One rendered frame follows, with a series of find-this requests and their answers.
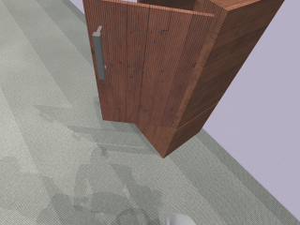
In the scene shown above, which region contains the handle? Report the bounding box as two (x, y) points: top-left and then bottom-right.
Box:
(92, 26), (107, 80)

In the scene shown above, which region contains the cupboard door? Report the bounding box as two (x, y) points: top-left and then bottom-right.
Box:
(82, 0), (215, 128)

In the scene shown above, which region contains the robot right thigh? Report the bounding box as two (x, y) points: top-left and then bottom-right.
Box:
(165, 214), (196, 225)

